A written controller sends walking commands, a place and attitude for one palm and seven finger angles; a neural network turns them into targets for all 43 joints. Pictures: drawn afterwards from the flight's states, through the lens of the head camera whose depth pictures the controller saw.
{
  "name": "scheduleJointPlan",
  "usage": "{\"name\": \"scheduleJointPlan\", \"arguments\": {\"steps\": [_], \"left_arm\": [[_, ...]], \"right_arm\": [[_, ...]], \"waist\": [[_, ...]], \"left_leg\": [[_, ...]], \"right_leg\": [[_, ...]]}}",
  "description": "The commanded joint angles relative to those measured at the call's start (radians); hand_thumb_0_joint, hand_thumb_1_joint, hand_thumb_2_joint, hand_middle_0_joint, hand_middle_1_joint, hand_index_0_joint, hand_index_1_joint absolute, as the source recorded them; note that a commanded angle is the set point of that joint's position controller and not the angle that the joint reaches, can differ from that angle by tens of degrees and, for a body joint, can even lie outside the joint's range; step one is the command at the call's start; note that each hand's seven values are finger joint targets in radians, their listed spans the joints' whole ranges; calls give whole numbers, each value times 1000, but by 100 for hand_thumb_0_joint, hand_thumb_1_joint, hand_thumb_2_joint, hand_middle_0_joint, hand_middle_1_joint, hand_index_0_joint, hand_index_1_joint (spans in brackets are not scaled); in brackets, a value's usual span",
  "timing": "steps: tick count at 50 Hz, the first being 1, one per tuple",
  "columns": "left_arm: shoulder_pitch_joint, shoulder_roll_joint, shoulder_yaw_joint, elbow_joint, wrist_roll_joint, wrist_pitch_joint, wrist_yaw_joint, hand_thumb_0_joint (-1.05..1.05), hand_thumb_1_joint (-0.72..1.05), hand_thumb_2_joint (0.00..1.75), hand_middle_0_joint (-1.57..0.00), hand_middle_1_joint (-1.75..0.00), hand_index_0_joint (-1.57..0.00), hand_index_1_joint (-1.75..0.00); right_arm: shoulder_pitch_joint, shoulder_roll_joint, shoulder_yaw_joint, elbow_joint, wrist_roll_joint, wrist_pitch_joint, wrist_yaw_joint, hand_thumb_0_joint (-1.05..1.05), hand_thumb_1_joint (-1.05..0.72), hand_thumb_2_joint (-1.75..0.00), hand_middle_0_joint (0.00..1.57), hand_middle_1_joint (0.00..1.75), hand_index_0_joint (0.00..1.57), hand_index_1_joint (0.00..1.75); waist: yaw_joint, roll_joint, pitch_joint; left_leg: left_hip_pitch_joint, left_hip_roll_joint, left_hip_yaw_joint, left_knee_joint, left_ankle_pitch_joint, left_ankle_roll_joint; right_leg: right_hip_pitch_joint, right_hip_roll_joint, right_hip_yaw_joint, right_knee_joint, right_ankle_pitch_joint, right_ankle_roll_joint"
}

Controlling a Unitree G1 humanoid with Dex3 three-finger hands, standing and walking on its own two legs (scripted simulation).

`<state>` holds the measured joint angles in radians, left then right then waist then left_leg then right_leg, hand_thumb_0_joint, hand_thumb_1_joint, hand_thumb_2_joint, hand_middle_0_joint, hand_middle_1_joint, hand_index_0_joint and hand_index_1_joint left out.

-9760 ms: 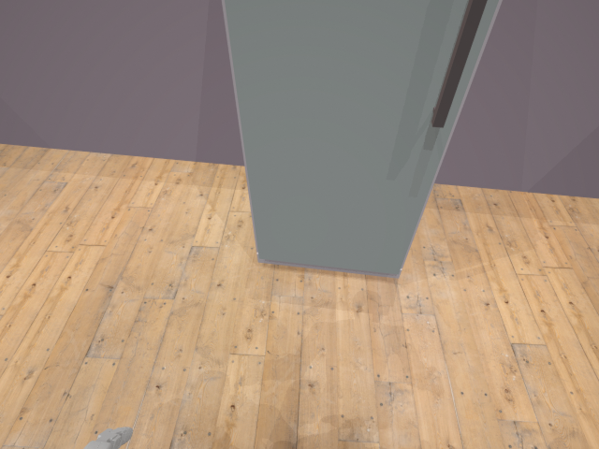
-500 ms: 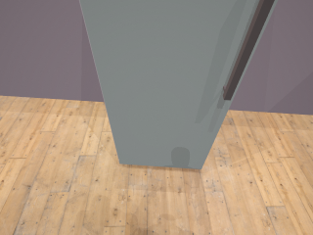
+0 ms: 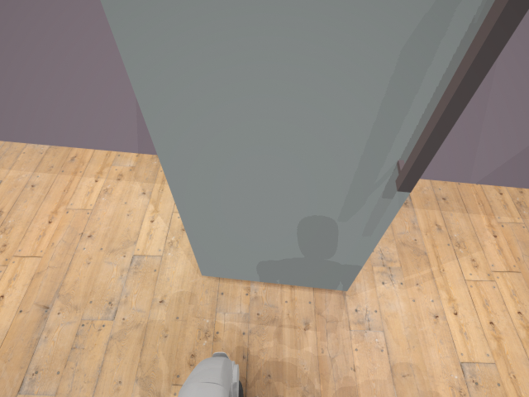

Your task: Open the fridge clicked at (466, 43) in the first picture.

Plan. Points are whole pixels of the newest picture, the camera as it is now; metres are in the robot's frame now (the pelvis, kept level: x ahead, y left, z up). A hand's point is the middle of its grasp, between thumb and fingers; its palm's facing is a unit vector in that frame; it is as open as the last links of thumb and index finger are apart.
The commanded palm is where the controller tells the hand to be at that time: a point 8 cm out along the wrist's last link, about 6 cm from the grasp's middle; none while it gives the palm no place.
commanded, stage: come to a stop and stand still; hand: right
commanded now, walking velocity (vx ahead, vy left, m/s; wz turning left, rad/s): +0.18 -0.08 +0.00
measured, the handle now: (463, 67) +0.50 -0.20 +0.23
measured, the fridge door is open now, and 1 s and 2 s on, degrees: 0 0 0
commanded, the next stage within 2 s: none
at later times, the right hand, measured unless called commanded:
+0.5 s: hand out of the picture +0.12 -0.19 -0.17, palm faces +0.06 +0.97 -0.25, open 7.3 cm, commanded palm none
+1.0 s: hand out of the picture +0.05 -0.19 -0.17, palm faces +0.00 +0.97 -0.23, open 7.4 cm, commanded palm none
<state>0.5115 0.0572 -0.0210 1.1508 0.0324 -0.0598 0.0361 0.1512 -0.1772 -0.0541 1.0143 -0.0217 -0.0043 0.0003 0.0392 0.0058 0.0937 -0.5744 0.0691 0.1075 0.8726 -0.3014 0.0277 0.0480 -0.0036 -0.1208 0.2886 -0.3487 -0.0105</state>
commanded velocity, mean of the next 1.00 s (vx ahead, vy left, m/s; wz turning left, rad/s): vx -0.06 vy -0.05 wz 0.00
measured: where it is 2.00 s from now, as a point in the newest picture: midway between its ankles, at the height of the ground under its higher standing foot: outside the picture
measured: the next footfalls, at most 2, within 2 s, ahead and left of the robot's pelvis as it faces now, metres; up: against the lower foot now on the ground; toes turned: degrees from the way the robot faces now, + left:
left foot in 0.08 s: +0.17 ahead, +0.11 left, +0.00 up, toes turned +7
right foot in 0.56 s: +0.10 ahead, -0.13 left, +0.00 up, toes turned -3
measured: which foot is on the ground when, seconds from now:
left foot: up 0.00-0.06, down 0.08-0.58, up 0.60-0.90, down 0.92-1.00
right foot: down 0.00-0.08, up 0.10-0.54, down 0.56-1.00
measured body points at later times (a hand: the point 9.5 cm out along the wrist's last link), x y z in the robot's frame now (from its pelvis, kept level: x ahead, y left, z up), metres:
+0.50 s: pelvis +0.07 +0.01 +0.00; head +0.12 +0.00 +0.44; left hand +0.19 +0.25 -0.14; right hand +0.12 -0.24 -0.15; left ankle +0.13 +0.10 -0.74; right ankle +0.07 -0.13 -0.70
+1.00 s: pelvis +0.03 -0.01 +0.00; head +0.05 +0.00 +0.45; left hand +0.05 +0.22 -0.16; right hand +0.05 -0.24 -0.15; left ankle -0.04 +0.10 -0.74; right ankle +0.06 -0.13 -0.74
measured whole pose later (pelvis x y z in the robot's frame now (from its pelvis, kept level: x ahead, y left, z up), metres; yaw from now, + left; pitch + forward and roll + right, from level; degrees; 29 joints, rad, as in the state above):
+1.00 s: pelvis +0.03 -0.01 +0.00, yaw +1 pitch +0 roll -1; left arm 0.22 0.17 0.03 1.06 0.01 0.01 0.03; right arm 0.24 -0.15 -0.01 1.10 -0.02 0.01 -0.04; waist 0.01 -0.01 0.05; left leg -0.11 0.03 0.03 0.45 -0.34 0.00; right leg -0.24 -0.01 -0.09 0.43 -0.18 -0.01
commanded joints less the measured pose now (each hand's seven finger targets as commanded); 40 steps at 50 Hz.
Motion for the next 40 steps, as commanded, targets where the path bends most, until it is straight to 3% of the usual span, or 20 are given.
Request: {"name": "scheduleJointPlan", "arguments": {"steps": [1,2,3,4,5,6,8,10,12,16,22,26,27,28,29,30,31,34,37,40], "left_arm": [[83,197,42,-4,-10,-4,4,0,90,90,-20,-30,-20,-30],[65,201,45,-10,-17,-4,-2,0,90,90,-20,-30,-20,-30],[66,173,45,-19,-27,-6,-13,0,90,90,-20,-30,-20,-30],[107,116,42,-55,-35,-6,-15,0,90,90,-20,-30,-20,-30],[47,152,48,-75,-29,10,-10,0,90,90,-20,-30,-20,-30],[18,129,56,-77,-27,17,-7,0,90,90,-20,-30,-20,-30],[-58,98,49,-74,-24,55,-7,0,90,90,-20,-30,-20,-30],[-56,88,54,-75,-26,89,-11,0,90,90,-20,-30,-20,-30],[-67,102,63,-82,-25,103,-17,0,90,90,-20,-30,-20,-30],[-187,143,80,-147,-11,116,-23,0,90,90,-20,-30,-20,-30],[-296,164,82,-211,-19,97,-26,0,90,90,-20,-30,-20,-30],[-237,174,79,-197,-23,77,-22,0,90,90,-20,-30,-20,-30],[-204,194,83,-185,-23,69,-20,0,90,90,-20,-30,-20,-30],[-207,263,93,-198,-15,60,-17,0,90,90,-20,-30,-20,-30],[-259,308,94,-226,-7,67,-14,0,90,90,-20,-30,-20,-30],[-317,288,81,-242,1,76,-14,0,90,90,-20,-30,-20,-30],[-360,252,70,-247,-1,67,-2,0,90,90,-20,-30,-20,-30],[-365,236,62,-245,-8,62,4,0,90,90,-20,-30,-20,-30],[-308,221,68,-221,-15,54,7,0,90,90,-20,-30,-20,-30],[-239,230,70,-177,-11,55,9,0,90,90,-20,-30,-20,-30]], "right_arm": [[65,-17,-2,-56,3,-46,4,0,-90,-90,20,30,20,30],[188,-59,-14,-19,0,-56,-1,0,-90,-90,20,30,20,30],[311,-129,-35,21,-6,-68,-12,0,-90,-90,20,30,20,30],[392,-229,-61,40,-2,-68,-23,0,-90,-90,20,30,20,30],[383,-232,-54,40,14,-59,-26,0,-90,-90,20,30,20,30],[273,-185,-42,14,15,-49,-33,0,-90,-90,20,30,20,30],[110,-107,-12,-27,9,-41,-41,0,-90,-90,20,30,20,30],[60,-92,-7,-49,3,-36,-50,0,-90,-90,20,30,20,30],[63,-131,-20,-52,-2,-29,-51,0,-90,-90,20,30,20,30],[93,-155,-37,-67,-1,-14,-46,0,-90,-90,20,30,20,30],[103,-180,-43,-87,-15,-2,-42,0,-90,-90,20,30,20,30],[76,-190,-43,-87,-6,10,-37,0,-90,-90,20,30,20,30],[72,-166,-37,-90,-4,15,-36,0,-90,-90,20,30,20,30],[94,-109,-26,-99,3,22,-33,0,-90,-90,20,30,20,30],[85,-77,-16,-103,6,29,-34,0,-90,-90,20,30,20,30],[74,-96,-17,-92,4,37,-38,0,-90,-90,20,30,20,30],[87,-96,-21,-66,0,49,-39,0,-90,-90,20,30,20,30],[146,-93,-24,-25,-4,44,-32,0,-90,-90,20,30,20,30],[151,-76,-13,-9,-2,37,-32,0,-90,-90,20,30,20,30],[108,-55,5,-11,3,32,-33,0,-90,-90,20,30,20,30]], "waist": [[-63,-108,-53],[-120,-68,-119],[-170,52,-200],[-167,322,-303],[-162,227,-288],[-116,114,-131],[-54,63,-5],[-20,63,-31],[-18,67,-89],[-56,95,-109],[-78,170,-164],[-35,144,-189],[-20,91,-193],[-24,-133,-185],[-33,-305,-121],[-43,-232,-86],[-64,-273,-73],[-86,-166,-79],[-66,-112,-121],[-28,-146,-134]], "left_leg": [[276,-64,43,-270,78,23],[458,-63,34,-355,181,23],[726,77,-111,-352,296,67],[881,395,-548,-447,533,195],[780,432,-601,-518,560,250],[605,399,-473,-542,520,239],[271,334,-359,-579,542,182],[180,268,-194,-559,651,155],[220,243,-135,-528,657,150],[299,258,-186,-516,652,167],[399,244,-222,-470,620,180],[323,203,-211,-420,412,112],[282,157,-169,-351,309,70],[170,47,-91,-239,44,4],[130,-25,-43,-88,-258,-42],[207,-16,-100,25,-267,-37],[223,-17,-142,75,-215,-43],[168,-34,-139,179,-116,-44],[155,-23,-121,98,-120,-65],[209,-8,-95,-104,-186,-73]], "right_leg": [[-62,-227,68,148,839,-118],[-120,-192,49,280,775,-87],[-325,-145,25,492,512,-50],[-546,19,-2,843,-213,2],[-565,-13,124,1020,-280,-3],[-578,-51,133,1018,-214,2],[-480,-92,138,969,-139,24],[-401,-81,130,855,-89,45],[-401,-61,98,788,-52,59],[-491,-39,107,770,-24,80],[-444,-21,92,552,-75,78],[-212,-2,56,223,92,61],[-115,-50,75,112,179,49],[-73,-213,258,35,341,-10],[-199,-365,384,-12,583,-101],[-338,-365,330,-13,549,-158],[-388,-302,299,-54,488,-143],[-293,-229,224,-7,502,-130],[-164,-223,206,0,546,-135],[-80,-246,250,7,593,-146]]}}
